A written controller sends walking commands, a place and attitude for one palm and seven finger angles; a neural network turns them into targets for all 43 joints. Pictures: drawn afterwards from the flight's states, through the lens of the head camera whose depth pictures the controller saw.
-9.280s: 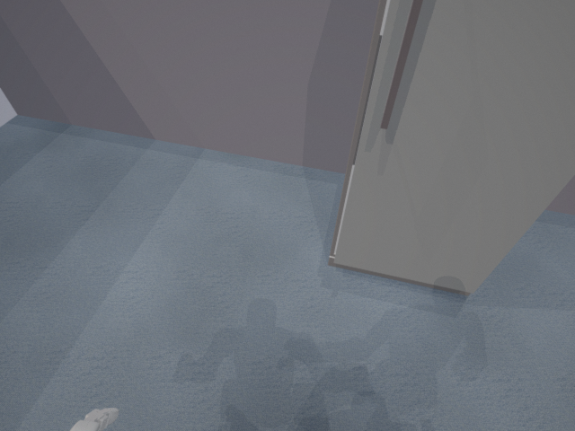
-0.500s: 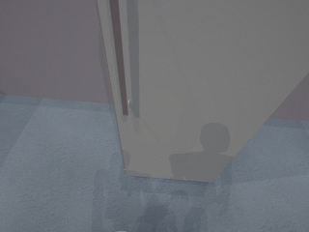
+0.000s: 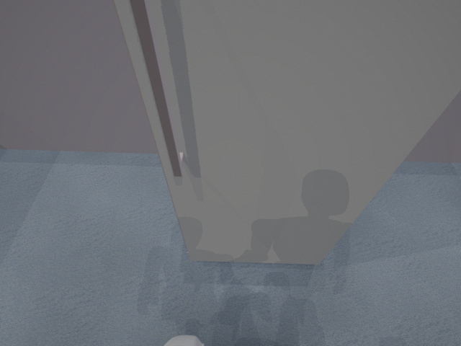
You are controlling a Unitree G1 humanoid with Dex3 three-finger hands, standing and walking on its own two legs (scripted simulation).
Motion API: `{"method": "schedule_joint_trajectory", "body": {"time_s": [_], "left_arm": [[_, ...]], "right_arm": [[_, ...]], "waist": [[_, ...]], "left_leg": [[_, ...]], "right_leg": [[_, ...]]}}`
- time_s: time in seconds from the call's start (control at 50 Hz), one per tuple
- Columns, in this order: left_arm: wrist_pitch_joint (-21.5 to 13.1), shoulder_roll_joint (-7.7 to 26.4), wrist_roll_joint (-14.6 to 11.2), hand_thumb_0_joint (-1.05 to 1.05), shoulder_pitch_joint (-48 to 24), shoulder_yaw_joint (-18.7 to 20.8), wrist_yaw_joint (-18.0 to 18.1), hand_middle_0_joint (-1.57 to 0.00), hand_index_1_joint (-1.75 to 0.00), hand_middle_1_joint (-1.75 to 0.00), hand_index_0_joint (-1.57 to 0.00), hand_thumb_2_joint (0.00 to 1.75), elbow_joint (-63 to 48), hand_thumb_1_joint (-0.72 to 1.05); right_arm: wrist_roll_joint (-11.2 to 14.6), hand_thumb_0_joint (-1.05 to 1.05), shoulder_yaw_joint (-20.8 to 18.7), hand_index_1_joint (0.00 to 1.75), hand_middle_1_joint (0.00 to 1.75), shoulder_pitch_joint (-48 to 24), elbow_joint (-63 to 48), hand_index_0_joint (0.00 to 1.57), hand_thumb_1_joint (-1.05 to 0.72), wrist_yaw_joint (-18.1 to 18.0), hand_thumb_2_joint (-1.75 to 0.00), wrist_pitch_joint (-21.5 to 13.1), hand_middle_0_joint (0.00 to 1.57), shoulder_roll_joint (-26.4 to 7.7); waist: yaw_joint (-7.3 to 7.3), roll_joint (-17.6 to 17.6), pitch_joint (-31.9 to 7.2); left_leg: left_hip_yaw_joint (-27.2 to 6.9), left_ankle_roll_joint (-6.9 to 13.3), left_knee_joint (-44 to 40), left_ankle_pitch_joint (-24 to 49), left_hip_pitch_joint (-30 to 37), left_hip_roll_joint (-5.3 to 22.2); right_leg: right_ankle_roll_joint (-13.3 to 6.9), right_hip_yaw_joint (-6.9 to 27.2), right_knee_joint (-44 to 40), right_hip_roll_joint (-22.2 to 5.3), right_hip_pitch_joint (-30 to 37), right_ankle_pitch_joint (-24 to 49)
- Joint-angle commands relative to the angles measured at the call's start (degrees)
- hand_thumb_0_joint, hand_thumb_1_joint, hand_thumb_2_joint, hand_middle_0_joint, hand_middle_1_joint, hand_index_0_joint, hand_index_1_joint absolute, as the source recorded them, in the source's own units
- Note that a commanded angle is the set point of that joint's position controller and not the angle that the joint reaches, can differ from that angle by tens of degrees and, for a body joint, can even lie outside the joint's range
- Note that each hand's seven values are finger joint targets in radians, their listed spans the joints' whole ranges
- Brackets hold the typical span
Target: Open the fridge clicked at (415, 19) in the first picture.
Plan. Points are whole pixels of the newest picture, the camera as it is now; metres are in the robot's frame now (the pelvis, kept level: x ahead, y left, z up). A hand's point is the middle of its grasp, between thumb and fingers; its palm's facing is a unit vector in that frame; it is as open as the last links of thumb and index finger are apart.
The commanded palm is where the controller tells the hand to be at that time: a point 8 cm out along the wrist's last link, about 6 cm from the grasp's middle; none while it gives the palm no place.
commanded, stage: come to a stop and stand still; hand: left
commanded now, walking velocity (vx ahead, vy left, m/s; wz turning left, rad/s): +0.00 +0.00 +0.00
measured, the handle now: (159, 69) +0.45 +0.14 +0.23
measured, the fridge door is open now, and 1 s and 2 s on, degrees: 0 0 0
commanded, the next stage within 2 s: look again from close up in 0.92 s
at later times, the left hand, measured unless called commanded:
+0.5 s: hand out of the picture -0.05 +0.20 -0.17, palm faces +0.01 -0.99 -0.17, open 7.3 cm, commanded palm none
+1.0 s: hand out of the picture -0.04 +0.19 -0.17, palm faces +0.01 -0.98 -0.19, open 7.3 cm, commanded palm none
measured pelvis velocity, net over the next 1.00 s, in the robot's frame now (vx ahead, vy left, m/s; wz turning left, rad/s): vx -0.03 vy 0.03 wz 0.00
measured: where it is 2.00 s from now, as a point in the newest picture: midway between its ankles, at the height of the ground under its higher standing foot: outside the picture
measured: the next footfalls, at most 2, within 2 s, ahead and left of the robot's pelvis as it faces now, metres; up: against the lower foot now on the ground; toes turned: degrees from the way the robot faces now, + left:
left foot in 0.06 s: +0.03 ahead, +0.12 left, +0.00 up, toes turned +3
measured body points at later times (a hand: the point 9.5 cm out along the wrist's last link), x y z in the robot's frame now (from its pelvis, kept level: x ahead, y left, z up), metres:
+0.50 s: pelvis -0.03 +0.03 +0.01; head -0.03 +0.05 +0.46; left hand -0.05 +0.25 -0.15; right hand -0.01 -0.20 -0.14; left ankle -0.01 +0.11 -0.73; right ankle -0.04 -0.11 -0.73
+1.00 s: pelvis -0.03 +0.03 +0.00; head -0.02 +0.02 +0.45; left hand -0.04 +0.25 -0.15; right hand -0.03 -0.18 -0.16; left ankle -0.01 +0.11 -0.73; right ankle -0.04 -0.11 -0.73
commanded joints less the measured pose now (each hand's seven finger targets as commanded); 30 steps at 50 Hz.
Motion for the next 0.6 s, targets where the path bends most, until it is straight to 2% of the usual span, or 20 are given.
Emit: {"method": "schedule_joint_trajectory", "body": {"time_s": [0.0, 0.02, 0.04, 0.06, 0.08, 0.1, 0.14, 0.18, 0.2, 0.22, 0.26, 0.3, 0.38, 0.44, 0.58], "left_arm": [[-0.26, 8.35, -0.90, 0.00, 2.25, 1.55, 0.00, -0.20, -0.30, -0.30, -0.20, 0.90, -1.92, 0.90], [-0.02, 6.59, -1.25, 0.00, 3.85, 1.27, -0.18, -0.20, -0.30, -0.30, -0.20, 0.90, -2.19, 0.90], [0.20, 4.35, -1.53, 0.00, 5.08, 0.71, -0.18, -0.20, -0.30, -0.30, -0.20, 0.90, -2.30, 0.90], [0.46, 3.10, -1.29, 0.00, 4.54, 0.28, 0.05, -0.20, -0.30, -0.30, -0.20, 0.90, -1.67, 0.90], [0.75, 3.09, -1.10, 0.00, 4.15, 0.12, -0.07, -0.20, -0.30, -0.30, -0.20, 0.90, -1.18, 0.90], [0.96, 2.97, -0.90, 0.00, 3.81, 0.12, -0.23, -0.20, -0.30, -0.30, -0.20, 0.90, -0.55, 0.90], [0.77, 3.17, -0.84, 0.00, 5.11, -0.21, -0.43, -0.20, -0.30, -0.30, -0.20, 0.90, 1.00, 0.90], [-0.08, 3.44, -0.88, 0.00, 7.49, -0.68, -0.50, -0.20, -0.30, -0.30, -0.20, 0.90, 2.80, 0.90], [-0.59, 4.05, -0.81, 0.00, 7.33, -0.73, -0.49, -0.20, -0.30, -0.30, -0.20, 0.90, 3.40, 0.90], [-0.74, 4.38, -0.93, 0.00, 6.81, -0.91, -0.48, -0.20, -0.30, -0.30, -0.20, 0.90, 3.63, 0.90], [-0.84, 4.24, -0.98, 0.00, 5.55, -1.09, -0.63, -0.20, -0.30, -0.30, -0.20, 0.90, 4.12, 0.90], [-0.88, 3.94, -0.91, 0.00, 5.90, -1.29, -0.71, -0.20, -0.30, -0.30, -0.20, 0.90, 4.74, 0.90], [-0.73, 3.61, -0.84, 0.00, 7.61, -1.57, -0.76, -0.20, -0.30, -0.30, -0.20, 0.90, 6.10, 0.90], [-0.80, 3.24, -0.72, 0.00, 9.46, -1.66, -0.73, -0.20, -0.30, -0.30, -0.20, 0.90, 6.92, 0.90], [-1.02, 2.29, -0.78, 0.00, 12.05, -1.81, -0.58, -0.20, -0.30, -0.30, -0.20, 0.90, 8.09, 0.90]], "right_arm": [[-0.18, 0.00, 0.13, 0.30, 0.30, 8.41, -1.03, 0.20, -0.90, 0.26, -0.90, -1.62, 0.20, -2.45], [-0.55, 0.00, -0.06, 0.30, 0.30, 8.79, -1.10, 0.20, -0.90, 0.07, -0.90, -2.36, 0.20, -5.26], [-0.82, 0.00, -0.22, 0.30, 0.30, 7.26, -1.92, 0.20, -0.90, -0.15, -0.90, -2.66, 0.20, -8.29], [-0.95, 0.00, 0.02, 0.30, 0.30, 4.32, -2.11, 0.20, -0.90, -0.02, -0.90, -2.36, 0.20, -8.57], [-1.05, 0.00, 0.52, 0.30, 0.30, 2.35, -2.44, 0.20, -0.90, -0.11, -0.90, -2.51, 0.20, -7.88], [-0.96, 0.00, 0.65, 0.30, 0.30, 2.04, -2.45, 0.20, -0.90, -0.38, -0.90, -2.95, 0.20, -7.64], [-0.74, 0.00, 1.05, 0.30, 0.30, 2.05, -1.71, 0.20, -0.90, -0.57, -0.90, -3.13, 0.20, -6.80], [-0.31, 0.00, 1.13, 0.30, 0.30, 2.31, -1.21, 0.20, -0.90, -0.50, -0.90, -3.26, 0.20, -6.53], [-0.11, 0.00, 1.06, 0.30, 0.30, 3.47, -0.89, 0.20, -0.90, -0.48, -0.90, -3.40, 0.20, -5.50], [0.01, 0.00, 1.16, 0.30, 0.30, 4.44, -0.47, 0.20, -0.90, -0.37, -0.90, -3.33, 0.20, -5.26], [-0.05, 0.00, 1.18, 0.30, 0.30, 4.89, 0.58, 0.20, -0.90, -0.15, -0.90, -3.03, 0.20, -5.15], [-0.05, 0.00, 1.36, 0.30, 0.30, 5.51, 1.20, 0.20, -0.90, -0.10, -0.90, -3.08, 0.20, -5.00], [-0.20, 0.00, 1.51, 0.30, 0.30, 6.19, 2.18, 0.20, -0.90, 0.07, -0.90, -2.85, 0.20, -5.42], [-0.18, 0.00, 1.61, 0.30, 0.30, 6.89, 2.68, 0.20, -0.90, 0.06, -0.90, -2.97, 0.20, -5.33], [-0.14, 0.00, 1.63, 0.30, 0.30, 9.26, 3.77, 0.20, -0.90, -0.04, -0.90, -3.12, 0.20, -4.73]], "waist": [[-1.63, -6.70, -6.94], [-0.68, 1.02, -8.77], [0.58, 8.64, -9.27], [1.46, 9.65, -6.47], [1.85, 7.97, -4.19], [1.97, 11.03, -3.56], [2.39, 9.04, -4.63], [2.44, 4.82, -7.25], [1.60, 1.85, -7.32], [0.80, 1.67, -7.45], [0.07, -1.26, -5.79], [0.06, -1.01, -4.02], [-0.01, 0.27, -0.76], [0.27, 1.43, -0.35], [0.23, 1.16, -1.01]], "left_leg": [[0.34, 0.11, -22.16, 18.64, 11.04, 1.43], [-4.94, 2.04, -24.37, 30.65, 14.62, 6.08], [-12.44, 6.23, -26.41, 39.68, 12.43, 13.40], [-12.67, 8.75, -29.20, 36.60, 5.44, 15.09], [-13.00, 9.14, -31.64, 30.54, 2.73, 14.09], [-13.12, 9.21, -32.74, 30.80, 2.28, 13.39], [-11.14, 8.74, -31.28, 32.45, 5.26, 12.04], [-8.15, 6.53, -27.37, 31.87, 8.84, 8.67], [-6.94, 5.17, -26.31, 31.66, 9.92, 7.11], [-6.14, 4.29, -26.91, 27.75, 10.35, 6.46], [-5.74, 3.48, -28.56, 20.54, 10.46, 6.14], [-5.63, 3.44, -30.35, 17.55, 9.92, 6.20], [-6.65, 3.08, -34.59, 6.28, 6.83, 5.96], [-6.85, 3.15, -35.79, 4.58, 5.98, 6.04], [-7.13, 3.21, -36.24, 4.34, 6.25, 6.03]], "right_leg": [[-5.20, 6.83, -1.33, -10.30, 0.04, 29.53], [-2.00, 4.98, 2.03, -6.30, -2.43, 20.70], [0.91, 2.29, 3.69, -2.47, -2.51, 7.08], [1.41, 2.21, 5.13, -1.43, 0.80, -4.57], [1.44, 2.33, 6.08, -1.27, 1.13, -5.63], [1.47, 2.48, 6.24, -1.86, 1.29, -5.14], [1.39, 3.03, 2.45, -2.24, 1.96, -1.97], [1.21, 3.91, -6.52, -2.98, 3.95, 7.94], [0.66, 5.48, -8.31, -4.07, 4.15, 13.79], [0.31, 6.25, -9.41, -5.21, 3.73, 14.06], [0.43, 6.37, -11.16, -5.02, 1.82, 10.16], [0.58, 6.00, -12.41, -4.87, 1.23, 8.28], [0.79, 6.11, -13.60, -4.37, -0.25, 3.27], [0.90, 5.82, -13.47, -4.32, 0.13, 3.91], [0.85, 5.40, -12.90, -4.17, -0.19, 4.17]]}}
